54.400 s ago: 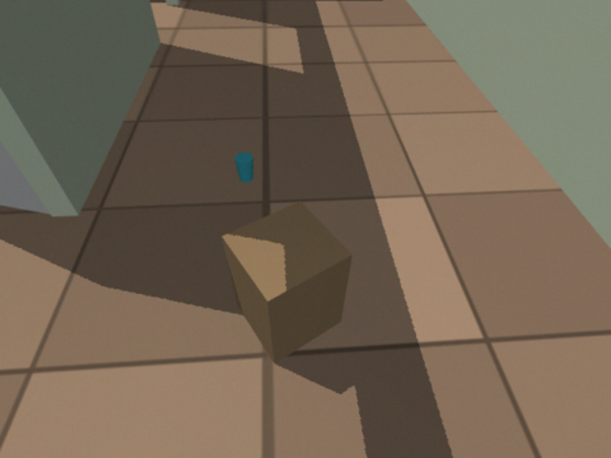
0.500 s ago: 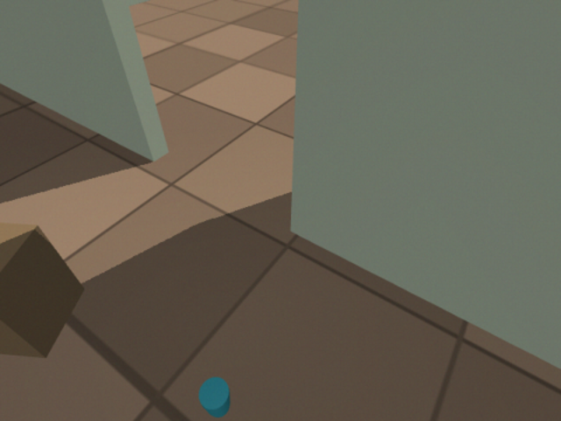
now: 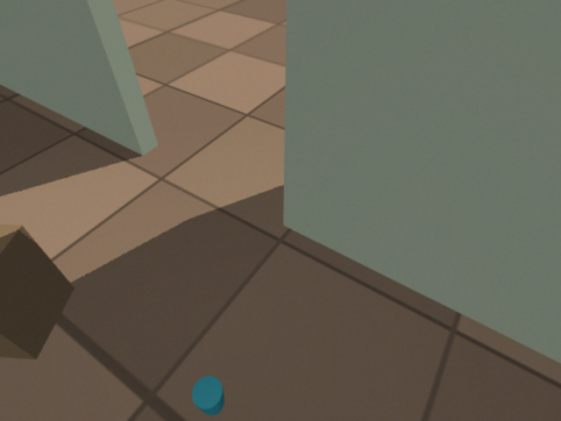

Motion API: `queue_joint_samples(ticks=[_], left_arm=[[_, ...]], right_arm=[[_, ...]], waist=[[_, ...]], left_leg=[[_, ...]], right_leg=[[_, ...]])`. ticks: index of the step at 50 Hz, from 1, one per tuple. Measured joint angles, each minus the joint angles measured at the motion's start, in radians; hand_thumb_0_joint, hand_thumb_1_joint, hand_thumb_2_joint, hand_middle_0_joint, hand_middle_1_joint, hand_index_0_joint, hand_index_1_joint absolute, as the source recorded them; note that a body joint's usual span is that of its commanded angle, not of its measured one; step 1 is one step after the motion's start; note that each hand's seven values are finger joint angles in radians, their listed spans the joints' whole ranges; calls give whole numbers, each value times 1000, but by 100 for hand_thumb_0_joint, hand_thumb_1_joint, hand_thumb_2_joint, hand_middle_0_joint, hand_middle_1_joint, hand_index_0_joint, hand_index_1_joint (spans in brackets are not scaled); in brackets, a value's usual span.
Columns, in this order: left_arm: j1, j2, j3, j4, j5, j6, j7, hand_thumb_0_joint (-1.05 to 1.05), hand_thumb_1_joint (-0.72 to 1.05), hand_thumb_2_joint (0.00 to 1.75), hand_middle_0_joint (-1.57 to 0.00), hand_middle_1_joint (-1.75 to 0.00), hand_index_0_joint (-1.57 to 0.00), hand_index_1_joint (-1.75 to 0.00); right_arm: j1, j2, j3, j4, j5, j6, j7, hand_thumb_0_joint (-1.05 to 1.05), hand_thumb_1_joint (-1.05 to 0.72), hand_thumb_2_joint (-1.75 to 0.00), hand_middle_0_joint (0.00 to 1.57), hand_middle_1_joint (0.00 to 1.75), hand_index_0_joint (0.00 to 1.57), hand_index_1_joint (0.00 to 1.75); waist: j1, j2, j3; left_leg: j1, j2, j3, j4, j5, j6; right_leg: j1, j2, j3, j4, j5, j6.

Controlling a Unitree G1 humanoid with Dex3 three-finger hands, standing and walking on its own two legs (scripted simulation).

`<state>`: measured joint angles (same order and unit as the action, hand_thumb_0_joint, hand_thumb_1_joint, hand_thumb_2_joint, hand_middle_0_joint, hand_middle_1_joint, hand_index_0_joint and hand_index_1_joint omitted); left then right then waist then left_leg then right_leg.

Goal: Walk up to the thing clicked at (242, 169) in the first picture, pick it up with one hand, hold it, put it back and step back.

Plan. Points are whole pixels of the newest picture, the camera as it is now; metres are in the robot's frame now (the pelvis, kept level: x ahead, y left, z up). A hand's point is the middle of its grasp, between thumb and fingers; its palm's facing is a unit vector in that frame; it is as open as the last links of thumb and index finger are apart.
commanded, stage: stand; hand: left
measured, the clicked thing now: (210, 398) +0.37 +0.23 -0.72
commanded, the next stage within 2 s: step back in 0.80 s
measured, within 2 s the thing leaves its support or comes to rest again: neither
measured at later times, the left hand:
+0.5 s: hand out of the picture +0.09 +0.24 -0.16, palm faces -0.03 -0.94 -0.34, open 7.4 cm
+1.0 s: hand out of the picture +0.09 +0.27 -0.17, palm faces -0.01 -0.93 -0.37, open 7.4 cm
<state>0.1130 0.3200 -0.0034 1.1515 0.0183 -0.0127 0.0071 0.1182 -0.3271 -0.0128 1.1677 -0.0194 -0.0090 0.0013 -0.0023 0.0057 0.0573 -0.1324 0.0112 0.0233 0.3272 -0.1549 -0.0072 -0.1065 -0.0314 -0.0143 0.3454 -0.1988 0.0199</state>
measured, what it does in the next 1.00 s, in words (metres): stands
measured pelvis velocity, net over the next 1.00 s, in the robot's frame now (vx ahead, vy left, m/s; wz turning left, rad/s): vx -0.02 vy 0.01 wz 0.00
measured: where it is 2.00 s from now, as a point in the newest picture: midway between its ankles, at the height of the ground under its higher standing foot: outside the picture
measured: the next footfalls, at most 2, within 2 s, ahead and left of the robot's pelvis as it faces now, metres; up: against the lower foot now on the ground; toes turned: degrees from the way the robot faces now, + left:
right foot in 1.56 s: -0.14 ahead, -0.10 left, +0.00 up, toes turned -3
left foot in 1.88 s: -0.21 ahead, +0.14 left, +0.00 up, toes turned -3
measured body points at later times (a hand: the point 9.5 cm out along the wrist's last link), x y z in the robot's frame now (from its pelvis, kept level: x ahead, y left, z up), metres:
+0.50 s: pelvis +0.01 +0.00 +0.00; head +0.02 +0.00 +0.45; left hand +0.09 +0.29 -0.13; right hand +0.08 -0.30 -0.14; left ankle +0.02 +0.12 -0.75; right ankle -0.01 -0.13 -0.75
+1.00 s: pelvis -0.02 +0.01 -0.01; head +0.03 +0.01 +0.43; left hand +0.09 +0.32 -0.14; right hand +0.07 -0.31 -0.14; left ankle +0.02 +0.12 -0.75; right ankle -0.01 -0.13 -0.75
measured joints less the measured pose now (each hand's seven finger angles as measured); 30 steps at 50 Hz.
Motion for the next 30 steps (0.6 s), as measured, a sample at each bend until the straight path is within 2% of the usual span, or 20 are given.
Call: queue_joint_samples(ticks=[30], left_arm=[[-8,11,6,-5,-4,2,-3,0,91,90,-20,-30,-20,-30]], right_arm=[[-25,-7,-1,-2,3,-1,2,1,-91,-90,21,30,21,30]], waist=[[-1,-6,-7]], left_leg=[[24,8,9,-23,-8,-6]], right_leg=[[24,8,8,-31,0,-3]])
